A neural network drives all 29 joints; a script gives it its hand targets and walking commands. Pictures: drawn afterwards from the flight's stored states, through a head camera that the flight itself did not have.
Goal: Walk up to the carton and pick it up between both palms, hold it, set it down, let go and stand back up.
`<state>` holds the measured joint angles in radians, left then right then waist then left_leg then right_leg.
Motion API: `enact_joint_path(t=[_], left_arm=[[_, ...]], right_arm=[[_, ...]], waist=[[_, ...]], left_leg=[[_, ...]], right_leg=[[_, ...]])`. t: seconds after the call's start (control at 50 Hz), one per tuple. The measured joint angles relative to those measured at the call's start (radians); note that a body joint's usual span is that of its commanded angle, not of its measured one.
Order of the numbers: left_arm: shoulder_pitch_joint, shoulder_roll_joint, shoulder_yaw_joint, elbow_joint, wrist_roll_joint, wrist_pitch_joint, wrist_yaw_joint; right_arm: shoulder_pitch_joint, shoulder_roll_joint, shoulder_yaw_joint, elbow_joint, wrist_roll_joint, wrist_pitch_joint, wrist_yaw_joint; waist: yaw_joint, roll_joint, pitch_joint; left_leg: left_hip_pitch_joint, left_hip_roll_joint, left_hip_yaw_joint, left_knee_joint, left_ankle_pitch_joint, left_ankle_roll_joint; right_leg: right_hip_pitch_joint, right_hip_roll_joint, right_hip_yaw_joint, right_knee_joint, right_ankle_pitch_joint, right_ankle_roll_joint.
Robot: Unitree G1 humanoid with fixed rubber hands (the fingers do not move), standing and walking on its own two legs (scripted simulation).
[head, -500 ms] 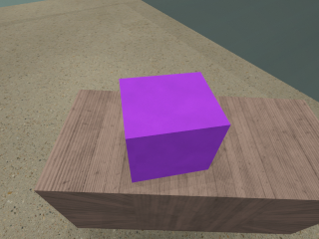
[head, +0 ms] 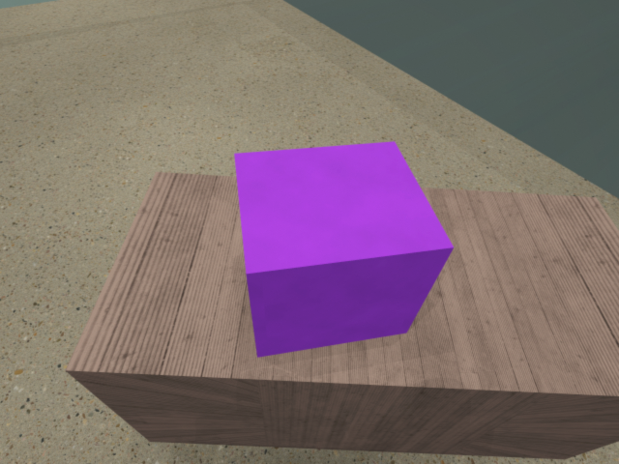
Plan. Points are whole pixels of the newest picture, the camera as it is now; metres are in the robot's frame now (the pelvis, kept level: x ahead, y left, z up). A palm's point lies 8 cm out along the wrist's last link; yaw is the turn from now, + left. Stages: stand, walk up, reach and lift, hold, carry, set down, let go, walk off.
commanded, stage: stand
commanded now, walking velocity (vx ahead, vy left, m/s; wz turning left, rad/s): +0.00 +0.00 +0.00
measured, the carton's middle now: (326, 249) +0.49 -0.03 -0.08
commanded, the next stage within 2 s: none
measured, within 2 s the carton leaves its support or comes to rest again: neither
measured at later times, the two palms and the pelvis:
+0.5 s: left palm out of the picture +0.04 +0.29 -0.13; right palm out of the picture +0.05 -0.29 -0.12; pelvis +0.00 +0.00 +0.00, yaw +0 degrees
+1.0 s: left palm out of the picture +0.04 +0.29 -0.13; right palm out of the picture +0.05 -0.30 -0.12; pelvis +0.00 +0.00 +0.00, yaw +0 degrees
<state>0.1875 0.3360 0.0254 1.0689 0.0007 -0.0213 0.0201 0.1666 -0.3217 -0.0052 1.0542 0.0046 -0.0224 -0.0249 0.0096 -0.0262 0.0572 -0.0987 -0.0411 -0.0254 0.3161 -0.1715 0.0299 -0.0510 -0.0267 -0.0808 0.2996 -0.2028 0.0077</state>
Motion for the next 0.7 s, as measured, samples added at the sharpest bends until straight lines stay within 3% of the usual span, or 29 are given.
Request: enact_joint_path(t=[0.7], left_arm=[[0.006,-0.010,-0.003,0.008,-0.005,0.004,0.005]], right_arm=[[0.034,-0.003,-0.001,0.018,-0.002,0.005,0.000]], waist=[[-0.005,0.011,0.007]], left_leg=[[0.002,-0.001,-0.006,-0.008,0.007,-0.001]], right_leg=[[0.003,-0.001,-0.006,-0.005,0.002,-0.001]])
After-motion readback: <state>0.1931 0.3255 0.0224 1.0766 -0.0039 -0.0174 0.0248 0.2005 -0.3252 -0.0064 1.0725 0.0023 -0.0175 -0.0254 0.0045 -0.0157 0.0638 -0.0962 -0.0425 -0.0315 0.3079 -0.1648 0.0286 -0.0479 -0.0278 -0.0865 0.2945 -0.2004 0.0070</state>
